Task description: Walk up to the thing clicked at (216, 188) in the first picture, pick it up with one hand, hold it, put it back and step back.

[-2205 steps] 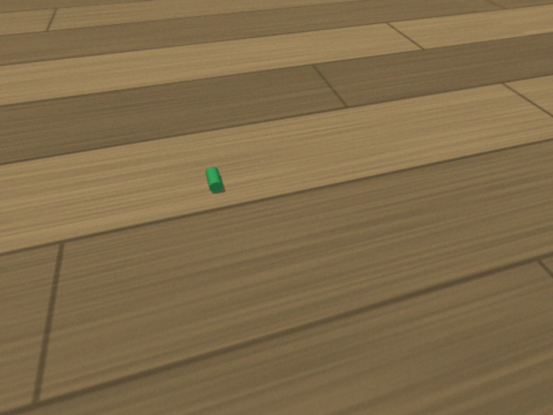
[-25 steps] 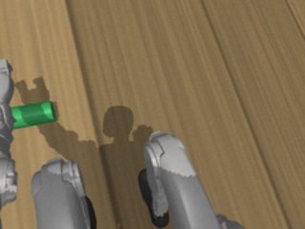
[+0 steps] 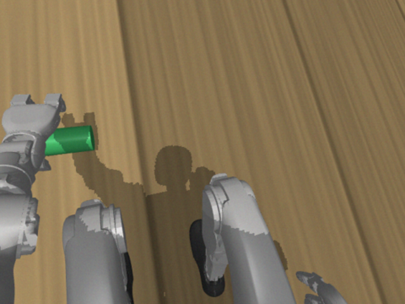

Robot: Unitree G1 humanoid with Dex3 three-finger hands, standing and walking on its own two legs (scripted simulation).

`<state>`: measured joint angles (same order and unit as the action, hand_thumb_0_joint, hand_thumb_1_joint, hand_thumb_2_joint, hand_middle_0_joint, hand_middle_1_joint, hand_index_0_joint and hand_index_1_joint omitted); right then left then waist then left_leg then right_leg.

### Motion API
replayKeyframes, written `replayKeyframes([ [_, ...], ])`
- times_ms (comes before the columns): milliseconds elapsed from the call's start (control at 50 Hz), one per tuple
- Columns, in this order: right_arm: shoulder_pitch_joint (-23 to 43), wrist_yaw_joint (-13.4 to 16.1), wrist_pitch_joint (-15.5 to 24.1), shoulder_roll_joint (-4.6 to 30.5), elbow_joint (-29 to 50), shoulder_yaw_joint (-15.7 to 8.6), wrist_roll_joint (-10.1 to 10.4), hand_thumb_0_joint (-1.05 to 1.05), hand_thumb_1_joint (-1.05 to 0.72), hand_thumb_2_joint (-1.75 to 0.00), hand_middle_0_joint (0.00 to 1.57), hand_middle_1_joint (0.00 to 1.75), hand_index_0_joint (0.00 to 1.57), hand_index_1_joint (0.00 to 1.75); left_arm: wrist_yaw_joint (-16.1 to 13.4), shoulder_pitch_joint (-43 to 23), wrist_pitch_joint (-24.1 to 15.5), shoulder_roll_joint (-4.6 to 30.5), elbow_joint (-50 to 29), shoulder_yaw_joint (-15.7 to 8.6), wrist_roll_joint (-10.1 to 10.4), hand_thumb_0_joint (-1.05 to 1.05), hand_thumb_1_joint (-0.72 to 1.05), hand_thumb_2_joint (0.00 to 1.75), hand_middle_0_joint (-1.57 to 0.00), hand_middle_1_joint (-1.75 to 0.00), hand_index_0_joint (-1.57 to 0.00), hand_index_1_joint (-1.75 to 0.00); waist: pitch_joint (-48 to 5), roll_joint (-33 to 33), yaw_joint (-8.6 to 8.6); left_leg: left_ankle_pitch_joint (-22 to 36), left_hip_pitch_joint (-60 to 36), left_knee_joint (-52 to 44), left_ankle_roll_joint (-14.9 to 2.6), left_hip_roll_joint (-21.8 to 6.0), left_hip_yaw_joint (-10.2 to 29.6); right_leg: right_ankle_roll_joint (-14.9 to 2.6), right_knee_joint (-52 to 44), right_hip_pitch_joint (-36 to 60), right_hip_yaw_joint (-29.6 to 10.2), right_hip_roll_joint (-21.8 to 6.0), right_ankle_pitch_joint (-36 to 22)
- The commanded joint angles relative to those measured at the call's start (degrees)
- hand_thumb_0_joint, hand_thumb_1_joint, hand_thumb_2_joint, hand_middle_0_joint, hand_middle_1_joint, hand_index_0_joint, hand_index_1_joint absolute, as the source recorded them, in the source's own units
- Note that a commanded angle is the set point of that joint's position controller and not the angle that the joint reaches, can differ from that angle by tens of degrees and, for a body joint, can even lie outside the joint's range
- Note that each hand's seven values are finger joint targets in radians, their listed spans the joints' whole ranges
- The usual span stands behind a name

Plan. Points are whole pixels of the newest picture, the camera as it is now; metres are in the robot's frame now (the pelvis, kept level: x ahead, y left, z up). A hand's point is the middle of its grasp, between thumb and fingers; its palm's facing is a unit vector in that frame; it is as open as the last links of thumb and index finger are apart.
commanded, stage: home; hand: left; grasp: from above
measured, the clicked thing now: (67, 140) +0.52 +0.22 -0.32
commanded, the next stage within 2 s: none
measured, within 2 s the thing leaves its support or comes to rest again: neither
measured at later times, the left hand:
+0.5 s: hand (7, 134) +0.46 +0.26 -0.07, palm faces -0.38 -0.44 -0.81, open 9.2 cm
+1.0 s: hand out of the picture +0.29 +0.20 +0.15, palm faces +0.00 -0.94 -0.34, open 7.4 cm
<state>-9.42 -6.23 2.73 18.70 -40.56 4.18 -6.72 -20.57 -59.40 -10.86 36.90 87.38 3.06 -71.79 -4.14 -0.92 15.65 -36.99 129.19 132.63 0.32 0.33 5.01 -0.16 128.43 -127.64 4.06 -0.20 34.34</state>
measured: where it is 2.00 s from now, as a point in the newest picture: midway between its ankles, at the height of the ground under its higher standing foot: (167, 286)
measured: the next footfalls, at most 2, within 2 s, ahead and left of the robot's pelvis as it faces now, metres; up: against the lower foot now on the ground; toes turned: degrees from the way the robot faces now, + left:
none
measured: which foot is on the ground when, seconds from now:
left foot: down 0.00-1.00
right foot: down 0.00-1.00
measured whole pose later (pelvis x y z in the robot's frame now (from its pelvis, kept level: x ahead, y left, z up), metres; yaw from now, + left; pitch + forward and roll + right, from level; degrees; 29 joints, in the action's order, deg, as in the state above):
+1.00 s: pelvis +0.03 +0.00 +0.24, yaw +4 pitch +23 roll -3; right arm -6.4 3.5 5.5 12.8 -31.3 2.5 2.4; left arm -5.1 1.3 16.4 16.5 16.8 -0.6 -3.5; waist -11.3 1.3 4.0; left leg -33.7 78.2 88.3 0.2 -0.2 3.6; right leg 0.0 85.2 -76.8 3.1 0.0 31.9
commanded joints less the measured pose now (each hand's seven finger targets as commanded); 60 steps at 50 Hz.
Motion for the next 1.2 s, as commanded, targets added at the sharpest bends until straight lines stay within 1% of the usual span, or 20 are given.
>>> replayKeyframes([
  [0,-12.01,0.55,2.14,12.0,-0.2,-3.11,-1.1,0.0,-0.9,-0.9,0.2,0.3,0.2,0.3,-6.67,-25.15,0.23,15.58,-6.06,-4.15,-1.46,0.0,-0.51,1.0,-0.08,-1.01,-0.09,-1.0,-36.19,16.71,1.44,2.06,-24.44,-12.37,-1.83,1.65,-3.57,-2.47,-12.32,17.15,3.12,2.0,-2.36],
  [20,-12.07,0.33,2.32,11.76,-0.35,-2.96,-1.36,0.0,-0.88,-0.89,0.2,0.3,0.2,0.3,-7.3,-25.9,0.4,16.74,-6.38,-4.79,-1.32,0.0,-0.43,0.93,-0.16,-0.93,-0.17,-0.92,-37.74,19.01,1.25,3.61,-25.49,-11.69,-1.58,1.34,-3.73,-2.69,-11.25,18.2,2.78,2.1,-3.47],
  [60,-12.9,-0.07,2.89,11.97,-0.55,-3.2,-1.87,0.0,-0.88,-0.89,0.2,0.3,0.2,0.3,-8.37,-25.54,0.93,16.88,-7.74,-6.05,-0.58,0.0,-0.33,1.0,-0.27,-0.77,-0.24,-0.8,-41.08,20.57,1.66,6.41,-28.48,-11.14,-1.38,1.23,-3.45,-2.54,-9.84,18.4,3.75,1.81,-6.93],
  [100,-13.51,-0.26,3.14,12.68,-0.43,-4.03,-1.89,0.0,-0.88,-0.89,0.2,0.3,0.2,0.3,-9.13,-25.41,1.68,19.49,-12.37,-8.74,1.26,0.0,-0.26,1.01,-0.27,-0.75,-0.24,-0.78,-45.98,23.56,0.63,8.4,-31.16,-11.27,-1.29,1.19,-3.59,-2.45,-9.3,19.25,4.03,1.47,-9.09],
  [160,-14.64,-1.44,3.32,12.32,-0.85,-4.85,-1.92,0.0,-0.88,-0.89,0.2,0.3,0.2,0.3,-7.96,-21.76,3.65,17.62,-14.38,-9.14,5.03,0.0,-0.08,0.98,-0.26,-0.68,-0.23,-0.7,-49.24,25.29,0.04,11.21,-34.09,-11.99,-1.08,0.74,-3.75,-2.62,-9.28,21.48,4.43,1.53,-12.08],
  [220,-15.95,-1.89,2.51,12.29,0.17,-6.78,-0.29,0.0,-0.89,-0.9,0.2,0.3,0.2,0.3,-5.34,-15.74,5.93,19.01,-20.65,-11.9,10.51,0.0,0.09,1.02,-0.26,-0.66,-0.24,-0.68,-56.58,26.4,-3.96,14.54,-37.45,-14.54,-1.13,0.9,-4.18,-2.66,-11.14,27.07,3.6,1.38,-14.25],
  [260,-17.14,-2.33,1.92,11.61,-0.48,-7.55,0.51,0.0,-0.89,-0.9,0.2,0.3,0.2,0.3,-2.64,-11.71,7.72,13.94,-21.73,-10.7,14.67,0.0,0.23,1.04,-0.26,-0.63,-0.24,-0.65,-54.15,24.7,-4.22,14.93,-37.22,-16.56,-1.21,0.9,-4.08,-2.61,-13.01,27.84,3.27,1.36,-14.47],
  [300,-17.45,-2.28,1.03,11.81,-0.89,-8.1,1.82,0.0,-0.89,-0.9,0.2,0.3,0.2,0.3,0.82,-8.75,9.14,11.85,-22.47,-9.88,18.33,0.0,0.38,1.02,-0.25,-0.57,-0.23,-0.58,-50.47,20.74,-4.0,13.55,-35.39,-18.34,-1.63,0.84,-3.47,-2.51,-15.11,27.94,2.99,1.87,-13.33],
  [360,-16.52,-1.99,-0.17,12.08,1.78,-9.02,3.5,0.0,-0.89,-0.9,0.2,0.3,0.2,0.3,6.62,-0.76,10.7,9.11,-33.89,-9.82,25.48,0.0,0.5,1.01,-0.24,-0.52,-0.23,-0.53,-50.32,17.62,-5.63,16.46,-39.05,-21.96,-1.48,0.62,-1.73,-2.46,-17.82,30.79,2.54,1.59,-14.62],
  [400,-15.21,-1.62,-0.7,10.95,3.65,-8.96,4.49,0.0,-0.89,-0.9,0.2,0.3,0.2,0.3,10.97,9.14,11.91,2.31,-37.84,-6.22,30.28,0.0,0.63,1.05,-0.25,-0.51,-0.24,-0.52,-45.08,12.46,-5.62,15.89,-37.7,-24.49,-1.97,0.42,-1.65,-2.18,-21.41,33.19,2.24,1.85,-14.64],
  [440,-13.92,-0.74,-1.13,10.51,5.17,-8.93,5.08,0.0,-0.89,-0.9,0.2,0.3,0.2,0.3,13.79,12.75,12.39,4.28,-45.25,-8.63,34.81,0.0,0.79,1.06,-0.24,-0.45,-0.23,-0.46,-43.0,7.33,-6.61,13.52,-34.56,-25.91,-2.73,0.51,-2.12,-1.99,-24.87,38.55,1.36,1.96,-14.55],
  [500,-10.98,0.66,-1.11,8.89,7.85,-9.1,6.03,0.0,-0.9,-0.9,0.2,0.3,0.2,0.3,17.09,17.59,12.74,0.2,-57.22,-7.45,41.2,0.0,0.94,0.99,-0.22,-0.36,-0.22,-0.36,-43.5,5.65,-7.59,11.7,-37.7,-29.26,-2.77,0.39,-1.96,-1.82,-28.66,42.52,0.34,1.48,-13.16],
  [580,-7.09,2.76,-0.59,7.77,10.27,-9.4,7.0,0.0,-0.9,-0.9,0.2,0.3,0.2,0.3,16.72,23.87,13.14,-0.51,-65.36,-9.87,45.92,0.0,0.9,0.9,-0.2,-0.3,-0.2,-0.3,-40.57,8.33,-9.83,5.72,-43.95,-35.58,-1.97,-0.06,-0.78,-2.11,-33.29,42.53,-0.42,1.04,-6.95],
  [620,-5.11,3.59,-0.2,6.62,10.74,-8.78,7.41,0.0,-0.9,-0.9,0.2,0.3,0.2,0.3,16.15,27.35,13.74,-4.35,-65.99,-7.88,47.65,0.0,0.9,0.9,-0.2,-0.3,-0.2,-0.3,-36.02,8.42,-9.35,2.9,-45.29,-38.77,-1.88,-0.08,-0.67,-2.14,-36.0,42.57,-0.78,0.99,-4.68],
  [660,-3.93,4.57,0.47,6.06,11.35,-8.79,7.75,0.0,-0.9,-0.9,0.2,0.3,0.2,0.3,15.39,30.97,14.83,-5.13,-68.3,-8.41,49.44,0.0,0.9,0.9,-0.2,-0.3,-0.2,-0.3,-35.33,9.69,-10.18,0.47,-48.99,-42.7,-1.75,-0.29,-0.7,-1.98,-38.7,44.58,-1.1,1.15,-3.0],
  [760,-0.08,7.34,2.23,5.71,13.18,-8.11,8.58,0.0,-0.9,-0.9,0.2,0.3,0.2,0.3,14.92,38.52,19.21,-9.59,-74.41,-6.8,58.46,0.0,0.9,0.9,-0.2,-0.3,-0.2,-0.3,-31.35,7.86,-9.36,-5.17,-56.02,-50.75,-1.9,-0.29,0.76,-1.34,-46.41,50.25,-1.8,1.08,1.13],
  [840,1.57,9.25,3.65,4.22,15.01,-7.17,8.92,0.0,-0.9,-0.9,0.2,0.3,0.2,0.3,14.59,44.49,22.29,-10.66,-80.4,-6.58,65.06,0.0,0.9,0.9,-0.2,-0.3,-0.2,-0.3,-29.85,6.29,-9.48,-4.24,-60.18,-55.01,-2.23,0.06,-0.83,-1.13,-53.81,58.24,-3.4,1.15,2.32],
  [940,1.36,11.56,5.21,2.91,15.27,-5.62,9.39,0.0,-0.9,-0.9,0.2,0.3,0.2,0.3,13.92,52.58,25.47,-12.55,-82.52,-7.96,69.23,0.0,0.9,0.9,-0.2,-0.3,-0.2,-0.3,-24.82,5.79,-10.16,-2.37,-67.41,-62.09,-2.11,0.06,0.16,-0.91,-60.02,64.91,-3.34,1.03,-0.09],
  [1040,-0.62,13.82,6.24,1.69,15.78,-4.45,9.5,0.0,-0.9,-0.9,0.2,0.3,0.2,0.3,14.09,61.8,28.57,-15.47,-85.82,-9.33,73.0,0.0,0.9,0.9,-0.2,-0.3,-0.2,-0.3,-22.54,5.26,-11.43,7.94,-75.13,-67.91,-1.72,-0.06,-0.41,-1.04,-65.87,73.87,-2.6,1.16,-8.17],
  [1180,-3.54,15.73,7.85,0.85,17.69,-4.17,8.91,0.0,-0.9,-0.9,0.2,0.3,0.2,0.3,15.31,73.07,31.28,-17.67,-94.27,-9.25,75.44,0.0,0.9,0.9,-0.2,-0.3,-0.2,-0.3,-18.58,6.23,-12.35,15.96,-86.56,-76.87,-1.02,-0.54,-0.43,-0.81,-73.75,83.81,-1.41,1.56,-14.77],
])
